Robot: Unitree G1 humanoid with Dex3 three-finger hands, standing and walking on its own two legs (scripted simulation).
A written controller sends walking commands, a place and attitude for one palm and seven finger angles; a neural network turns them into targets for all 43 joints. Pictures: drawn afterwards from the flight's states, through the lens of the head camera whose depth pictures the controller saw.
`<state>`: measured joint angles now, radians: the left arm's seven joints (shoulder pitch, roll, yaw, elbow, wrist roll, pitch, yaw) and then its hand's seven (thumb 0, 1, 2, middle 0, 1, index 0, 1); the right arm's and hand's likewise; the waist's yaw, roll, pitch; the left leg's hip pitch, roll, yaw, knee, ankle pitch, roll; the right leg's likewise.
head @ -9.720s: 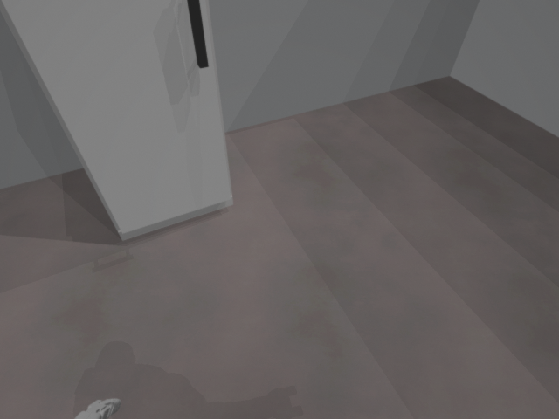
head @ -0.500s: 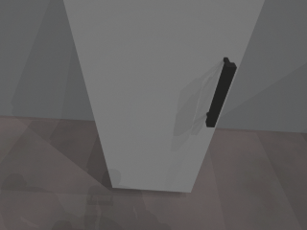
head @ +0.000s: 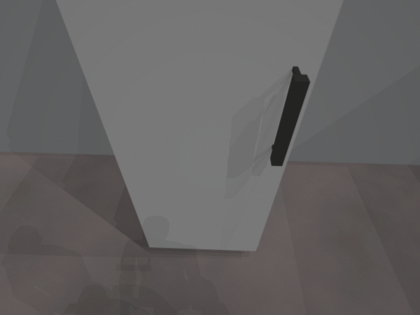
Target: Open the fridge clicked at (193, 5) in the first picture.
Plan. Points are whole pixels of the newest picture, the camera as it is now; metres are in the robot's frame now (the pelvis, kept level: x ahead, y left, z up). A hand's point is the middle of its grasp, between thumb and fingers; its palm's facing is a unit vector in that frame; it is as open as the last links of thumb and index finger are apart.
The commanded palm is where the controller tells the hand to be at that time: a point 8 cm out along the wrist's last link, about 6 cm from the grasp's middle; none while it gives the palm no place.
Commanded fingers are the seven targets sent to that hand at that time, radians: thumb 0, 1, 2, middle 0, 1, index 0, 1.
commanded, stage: come to a stop and stand still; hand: right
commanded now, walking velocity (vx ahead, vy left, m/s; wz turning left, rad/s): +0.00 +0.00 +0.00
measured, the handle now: (285, 120) +0.51 -0.14 +0.11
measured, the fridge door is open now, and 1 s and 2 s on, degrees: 0 0 0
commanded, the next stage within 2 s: look again from close up in 0.02 s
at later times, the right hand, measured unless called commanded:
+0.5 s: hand out of the picture +0.01 -0.16 -0.17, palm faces +0.02 +0.99 -0.17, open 7.4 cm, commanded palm none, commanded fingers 0.00 -0.90 -0.90 0.20 0.30 0.20 0.30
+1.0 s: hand out of the picture +0.00 -0.14 -0.17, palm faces +0.03 +0.99 -0.14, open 7.4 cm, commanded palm none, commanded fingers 0.00 -0.90 -0.90 0.20 0.30 0.20 0.30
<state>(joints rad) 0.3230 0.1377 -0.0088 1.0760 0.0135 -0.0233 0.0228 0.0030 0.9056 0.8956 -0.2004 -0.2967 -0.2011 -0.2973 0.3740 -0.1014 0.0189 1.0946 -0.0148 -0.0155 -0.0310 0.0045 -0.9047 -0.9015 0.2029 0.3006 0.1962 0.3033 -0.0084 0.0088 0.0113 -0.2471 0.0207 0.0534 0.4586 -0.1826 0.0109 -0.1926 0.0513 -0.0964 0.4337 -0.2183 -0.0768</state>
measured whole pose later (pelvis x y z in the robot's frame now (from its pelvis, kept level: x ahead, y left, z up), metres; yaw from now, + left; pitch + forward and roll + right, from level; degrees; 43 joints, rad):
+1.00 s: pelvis +0.01 +0.00 +0.00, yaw +1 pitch -2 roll +0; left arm 0.31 0.12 -0.01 1.13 0.01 -0.02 0.03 0.00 0.91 0.90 -0.20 -0.30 -0.20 -0.30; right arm 0.34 -0.11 0.02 1.09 -0.01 -0.02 -0.04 0.01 -0.91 -0.90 0.20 0.30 0.20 0.30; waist -0.01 0.01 0.03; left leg -0.21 0.01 0.04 0.43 -0.19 0.01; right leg -0.14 0.04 -0.10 0.40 -0.22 -0.07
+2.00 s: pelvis +0.01 +0.02 -0.01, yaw -2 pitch +1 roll -1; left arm 0.32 0.29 0.00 0.78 -0.03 -0.32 0.07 0.02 0.92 0.90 -0.20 -0.30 -0.20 -0.30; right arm 0.39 -0.22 -0.04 0.10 0.16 -0.05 -0.10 0.04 -0.86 -0.86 0.20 0.36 0.20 0.36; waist 0.05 -0.02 -0.04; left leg -0.37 0.03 0.08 0.63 -0.29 0.03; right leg -0.31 0.04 -0.07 0.59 -0.31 -0.05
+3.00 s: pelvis +0.02 +0.01 -0.03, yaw -2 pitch +2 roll +2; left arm 0.24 0.28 -0.03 0.62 -0.05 -0.32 0.10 0.01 0.90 0.90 -0.20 -0.30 -0.20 -0.30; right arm 0.23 -0.38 -0.34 -0.06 0.36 -0.15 0.33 0.00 0.33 -0.38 0.30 1.09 0.29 1.09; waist -0.02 0.00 -0.04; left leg -0.42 -0.01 0.10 0.72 -0.35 0.03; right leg -0.41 0.00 -0.04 0.78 -0.41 -0.05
